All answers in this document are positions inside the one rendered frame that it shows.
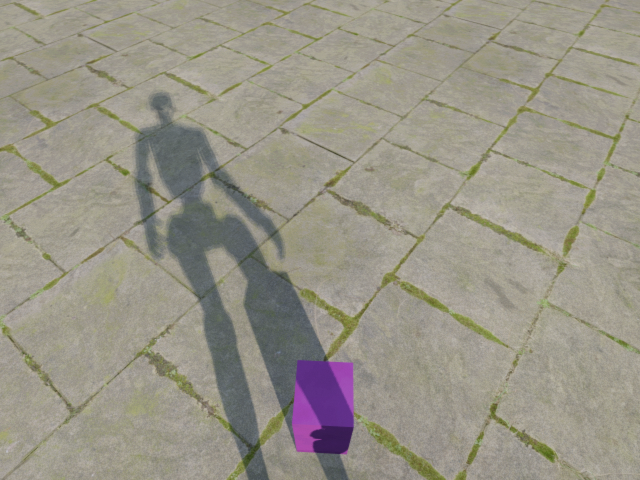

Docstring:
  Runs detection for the carton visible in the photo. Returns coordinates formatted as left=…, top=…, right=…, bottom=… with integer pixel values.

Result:
left=292, top=360, right=354, bottom=454

